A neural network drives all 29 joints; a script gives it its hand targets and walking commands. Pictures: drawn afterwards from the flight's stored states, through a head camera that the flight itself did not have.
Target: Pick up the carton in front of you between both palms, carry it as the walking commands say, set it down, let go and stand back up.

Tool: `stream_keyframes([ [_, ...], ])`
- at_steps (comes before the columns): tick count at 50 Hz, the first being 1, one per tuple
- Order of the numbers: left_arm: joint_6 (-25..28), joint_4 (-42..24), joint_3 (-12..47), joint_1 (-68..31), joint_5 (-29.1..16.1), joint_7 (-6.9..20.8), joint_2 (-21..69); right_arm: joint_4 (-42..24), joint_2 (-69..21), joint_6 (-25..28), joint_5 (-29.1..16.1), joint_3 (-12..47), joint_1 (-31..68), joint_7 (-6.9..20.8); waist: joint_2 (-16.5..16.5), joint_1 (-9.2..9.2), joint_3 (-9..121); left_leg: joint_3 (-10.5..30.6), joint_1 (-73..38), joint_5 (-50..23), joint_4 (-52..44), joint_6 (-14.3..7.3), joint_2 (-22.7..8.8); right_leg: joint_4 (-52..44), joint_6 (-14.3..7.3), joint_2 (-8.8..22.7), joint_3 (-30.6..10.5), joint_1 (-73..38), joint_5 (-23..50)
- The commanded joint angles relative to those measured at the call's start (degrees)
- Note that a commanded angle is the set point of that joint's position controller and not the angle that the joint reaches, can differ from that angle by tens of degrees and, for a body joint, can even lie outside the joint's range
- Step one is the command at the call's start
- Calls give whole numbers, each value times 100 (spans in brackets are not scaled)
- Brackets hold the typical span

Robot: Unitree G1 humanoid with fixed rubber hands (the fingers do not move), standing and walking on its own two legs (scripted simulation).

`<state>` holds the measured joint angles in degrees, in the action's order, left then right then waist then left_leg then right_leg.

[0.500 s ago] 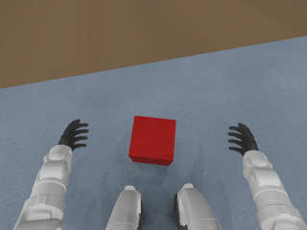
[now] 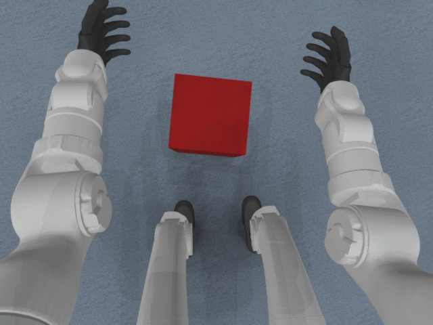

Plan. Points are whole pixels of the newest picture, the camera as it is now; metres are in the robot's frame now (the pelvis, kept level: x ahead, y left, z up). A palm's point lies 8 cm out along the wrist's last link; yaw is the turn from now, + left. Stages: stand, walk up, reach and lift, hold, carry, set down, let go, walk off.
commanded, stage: reach and lift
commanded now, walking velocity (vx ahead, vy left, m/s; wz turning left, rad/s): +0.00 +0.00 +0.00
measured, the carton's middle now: (209, 121) +0.49 +0.00 -0.51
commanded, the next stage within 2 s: none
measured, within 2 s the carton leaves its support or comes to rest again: leaves its support in 1.64 s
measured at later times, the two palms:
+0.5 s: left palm (134, 105) +0.51 +0.19 -0.34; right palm (289, 116) +0.47 -0.20 -0.34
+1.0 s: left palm (152, 113) +0.51 +0.17 -0.45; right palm (276, 118) +0.48 -0.19 -0.44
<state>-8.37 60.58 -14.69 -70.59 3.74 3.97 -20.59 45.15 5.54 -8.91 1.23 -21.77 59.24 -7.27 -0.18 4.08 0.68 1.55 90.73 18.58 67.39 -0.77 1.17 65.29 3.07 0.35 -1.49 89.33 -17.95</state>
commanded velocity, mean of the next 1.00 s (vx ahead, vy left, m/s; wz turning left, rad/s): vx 0.00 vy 0.00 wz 0.00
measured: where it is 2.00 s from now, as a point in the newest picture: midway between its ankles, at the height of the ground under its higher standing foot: (220, 237)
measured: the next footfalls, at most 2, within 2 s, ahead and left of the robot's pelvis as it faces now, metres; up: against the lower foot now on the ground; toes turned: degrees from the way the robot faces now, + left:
none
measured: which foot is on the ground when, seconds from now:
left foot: down 0.00-1.00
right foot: down 0.00-1.00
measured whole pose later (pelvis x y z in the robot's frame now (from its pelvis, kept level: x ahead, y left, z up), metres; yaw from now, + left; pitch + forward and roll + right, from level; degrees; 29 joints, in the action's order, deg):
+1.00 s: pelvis -0.03 -0.01 -0.27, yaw -3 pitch +38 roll -3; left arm -0.3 66.7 2.6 -80.7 -13.4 -3.7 -25.6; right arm 62.6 15.0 0.2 -16.5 -6.4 75.9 -9.4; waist 2.8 1.8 -17.9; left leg 2.9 132.0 32.5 126.0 0.4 0.6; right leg 123.2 4.9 -3.8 -1.6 130.8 -31.2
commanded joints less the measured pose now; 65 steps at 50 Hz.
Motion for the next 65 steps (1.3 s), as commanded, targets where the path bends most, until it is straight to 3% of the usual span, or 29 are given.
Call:
stream_keyframes([
  [1,250,-496,-189,-1060,154,-51,-393,-497,464,320,166,-198,723,86,-660,17,5446,4,-3651,-1672,-305,228,222,-145,73,-494,657,-1293,922],
  [8,547,-520,-176,-397,127,-224,-110,-201,361,688,151,-172,243,143,-557,-92,5462,86,-2189,-2316,912,242,205,1014,170,-496,563,-61,1433],
  [14,696,-969,270,-511,-443,-383,-551,-406,627,823,-414,352,356,-17,-438,-197,6333,-25,-1421,-2446,2127,260,205,2214,203,-499,513,8,1854],
  [21,618,-1377,792,-1124,-1176,-457,-1064,-855,927,648,-1027,930,937,-267,-549,-203,7107,-279,-1027,-1691,3136,278,136,3274,173,-464,580,-199,1479],
  [24,519,-1152,860,-1451,-1263,-460,-1198,-721,986,504,-1099,961,1297,-337,-532,-201,6673,-340,-505,-872,3346,283,86,3525,158,-433,599,-57,817],
  [30,505,-135,1009,-2129,-1334,-462,-1291,148,1070,484,-1129,929,2158,-358,-346,-194,5280,-256,515,391,3734,205,-80,3958,158,-313,578,542,-307],
  [35,636,466,1201,-2515,-1432,-521,-1348,858,1207,650,-1172,973,2661,-304,-312,-186,4715,-115,771,511,4110,168,-165,4399,153,-265,556,863,-398],
  [39,787,436,1419,-2887,-1601,-629,-1467,1077,1393,835,-1353,1103,2977,-290,-373,-173,4962,-52,519,140,4448,182,-195,4753,149,-254,559,845,-48],
  [43,909,154,1637,-3021,-1747,-734,-1420,1196,1275,962,-1772,1458,2962,-271,-501,-330,5288,-79,216,-334,4621,187,-164,4961,111,-304,595,936,326],
  [49,936,-37,1643,-2480,-1704,-792,-1086,1167,1232,1056,-1783,1497,2462,-215,-595,-353,5497,-15,-369,-1102,4845,209,-106,5082,123,-393,630,1280,708],
  [58,915,322,1578,-2373,-1644,-753,-863,1323,1164,1057,-1597,1374,2490,-236,-419,-248,4557,-21,578,-272,4652,179,-91,4925,118,-375,546,1458,150],
  [65,973,386,1940,-2827,-1786,-757,-295,1308,564,1099,-1756,1720,2979,-264,-288,-329,4642,-82,694,-79,4549,126,-26,4824,107,-439,486,1160,98],
])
